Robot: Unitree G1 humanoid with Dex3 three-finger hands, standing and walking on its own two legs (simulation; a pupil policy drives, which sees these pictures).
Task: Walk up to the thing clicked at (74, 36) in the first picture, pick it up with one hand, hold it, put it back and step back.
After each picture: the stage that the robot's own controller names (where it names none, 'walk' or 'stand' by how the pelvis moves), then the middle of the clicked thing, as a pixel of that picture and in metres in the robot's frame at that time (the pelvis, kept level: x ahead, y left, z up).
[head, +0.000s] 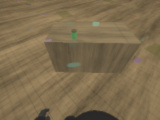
stand; (74, 34) +0.99 +0.24 -0.03
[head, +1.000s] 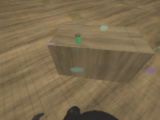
walk; (77, 38) +0.90 +0.21 -0.03
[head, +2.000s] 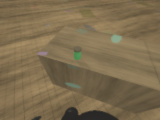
walk; (77, 53) +0.57 +0.17 -0.01
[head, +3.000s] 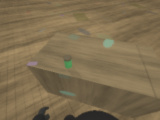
stand; (68, 61) +0.49 +0.21 -0.03
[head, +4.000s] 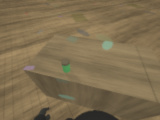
stand; (66, 65) +0.45 +0.22 -0.03
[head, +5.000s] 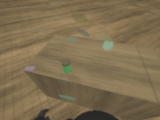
stand; (66, 66) +0.45 +0.21 -0.04
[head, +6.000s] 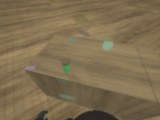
stand; (66, 65) +0.46 +0.22 -0.04
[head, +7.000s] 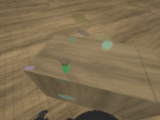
stand; (65, 66) +0.45 +0.22 -0.04
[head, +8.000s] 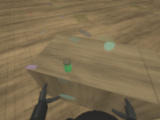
rise first; (67, 65) +0.46 +0.21 -0.03
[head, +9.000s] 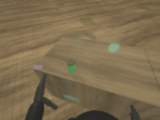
go down; (71, 66) +0.47 +0.20 -0.03
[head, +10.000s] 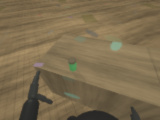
go down; (72, 64) +0.47 +0.19 -0.03
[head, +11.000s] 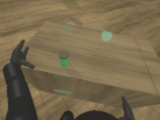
go down; (64, 59) +0.46 +0.18 +0.01
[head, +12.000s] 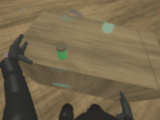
close in; (61, 51) +0.48 +0.18 +0.04
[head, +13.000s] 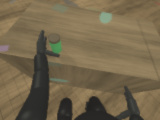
close; (55, 44) +0.51 +0.19 +0.07
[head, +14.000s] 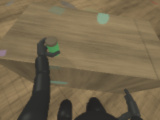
lift; (53, 47) +0.49 +0.20 +0.07
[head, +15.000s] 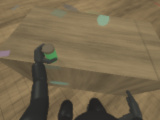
lift; (50, 53) +0.45 +0.22 +0.07
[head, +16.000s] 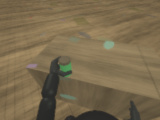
lift; (65, 66) +0.33 +0.16 +0.15
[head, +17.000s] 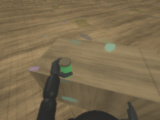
hold; (66, 67) +0.32 +0.16 +0.14
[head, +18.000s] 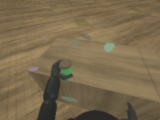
hold; (66, 69) +0.31 +0.16 +0.13
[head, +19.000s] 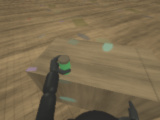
crouch; (65, 65) +0.34 +0.17 +0.14
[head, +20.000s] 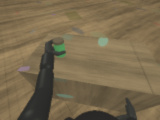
lower; (59, 47) +0.46 +0.19 +0.17
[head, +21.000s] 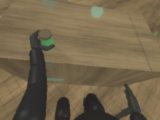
lower; (47, 40) +0.53 +0.20 +0.08
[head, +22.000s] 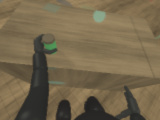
lower; (50, 44) +0.51 +0.20 +0.07
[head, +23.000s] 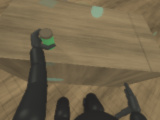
lower; (48, 39) +0.53 +0.19 +0.08
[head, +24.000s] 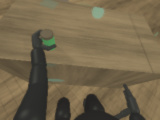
lower; (48, 40) +0.53 +0.19 +0.08
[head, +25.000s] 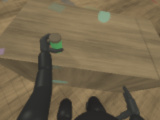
open; (56, 43) +0.51 +0.18 +0.07
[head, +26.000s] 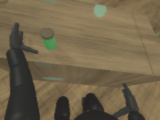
sink last; (49, 39) +0.51 +0.19 +0.07
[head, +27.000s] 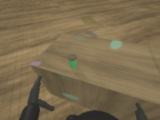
sink last; (72, 61) +0.48 +0.18 +0.02
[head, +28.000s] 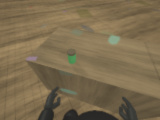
stand; (71, 56) +0.50 +0.18 +0.02
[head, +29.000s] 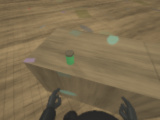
stand; (70, 57) +0.49 +0.19 +0.03
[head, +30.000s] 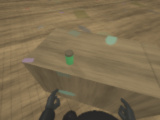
stand; (69, 57) +0.50 +0.18 +0.03
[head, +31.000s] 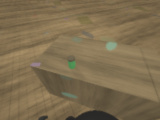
stand; (71, 62) +0.51 +0.19 -0.03
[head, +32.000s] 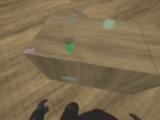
walk; (69, 44) +0.58 +0.20 +0.00
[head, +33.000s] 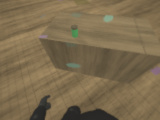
walk; (74, 31) +0.83 +0.21 -0.01
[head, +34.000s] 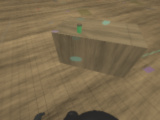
stand; (79, 28) +1.11 +0.22 -0.01
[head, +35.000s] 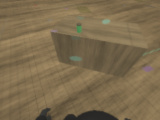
stand; (79, 27) +1.10 +0.20 -0.03
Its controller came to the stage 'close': yes
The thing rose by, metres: 0.20
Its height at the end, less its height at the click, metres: +0.00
